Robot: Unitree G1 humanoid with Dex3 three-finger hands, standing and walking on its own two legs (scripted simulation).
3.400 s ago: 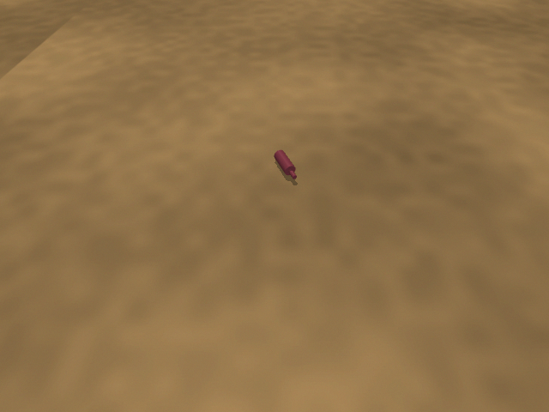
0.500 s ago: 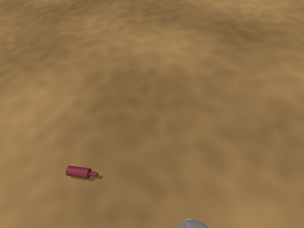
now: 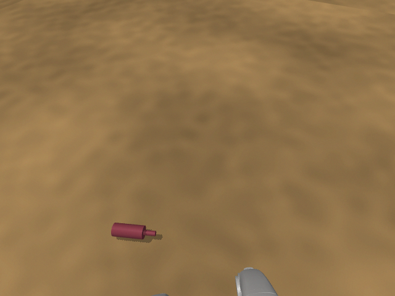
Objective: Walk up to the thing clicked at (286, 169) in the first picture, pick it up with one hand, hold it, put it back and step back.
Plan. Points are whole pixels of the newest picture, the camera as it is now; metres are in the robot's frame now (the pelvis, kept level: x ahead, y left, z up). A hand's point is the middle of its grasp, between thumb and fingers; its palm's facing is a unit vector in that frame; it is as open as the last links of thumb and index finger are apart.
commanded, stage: walk up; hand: left
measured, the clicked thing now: (134, 231) +0.52 +0.33 -0.69
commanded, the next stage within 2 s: stand in 1.86 s
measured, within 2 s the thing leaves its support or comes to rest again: neither
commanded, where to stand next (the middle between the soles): +0.14 +0.09 m, yaw -6 degrees
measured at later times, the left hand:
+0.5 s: hand out of the picture +0.15 +0.41 -0.12, palm faces -0.08 -0.90 -0.43, open 7.4 cm
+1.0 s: hand (47, 278) +0.20 +0.35 -0.12, palm faces -0.15 -0.93 -0.34, open 7.4 cm
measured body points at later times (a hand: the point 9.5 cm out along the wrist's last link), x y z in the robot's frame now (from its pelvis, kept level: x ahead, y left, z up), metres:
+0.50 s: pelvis +0.04 +0.14 +0.01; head +0.06 +0.13 +0.46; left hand +0.15 +0.46 -0.09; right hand +0.08 -0.19 -0.11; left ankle +0.07 +0.26 -0.69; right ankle +0.08 -0.01 -0.67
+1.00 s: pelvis +0.05 +0.11 +0.03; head +0.08 +0.11 +0.48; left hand +0.21 +0.39 -0.09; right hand +0.09 -0.21 -0.09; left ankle +0.07 +0.27 -0.69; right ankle +0.04 -0.01 -0.69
